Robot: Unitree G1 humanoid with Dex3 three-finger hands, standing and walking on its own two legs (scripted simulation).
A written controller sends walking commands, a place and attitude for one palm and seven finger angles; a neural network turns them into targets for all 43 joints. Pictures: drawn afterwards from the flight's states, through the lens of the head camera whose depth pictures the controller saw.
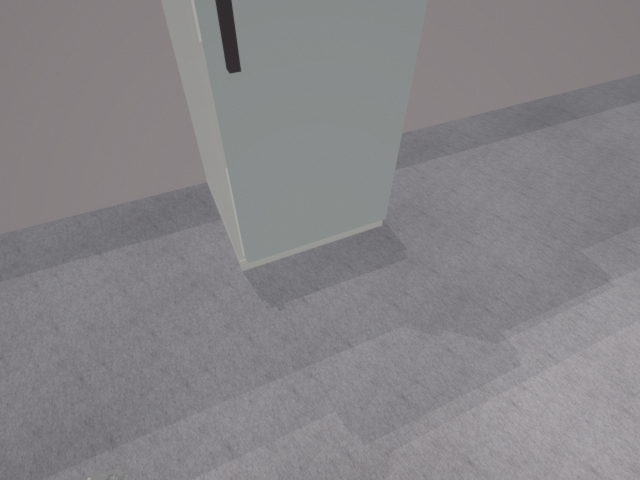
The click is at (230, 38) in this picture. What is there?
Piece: fridge door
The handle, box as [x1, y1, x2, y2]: [215, 0, 240, 72]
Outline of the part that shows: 215,0 226,67 229,72 240,71 231,1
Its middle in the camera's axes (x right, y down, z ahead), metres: -0.21 -0.52 +0.80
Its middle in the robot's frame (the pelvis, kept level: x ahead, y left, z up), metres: +0.96 +0.27 +0.24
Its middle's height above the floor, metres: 1.01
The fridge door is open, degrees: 0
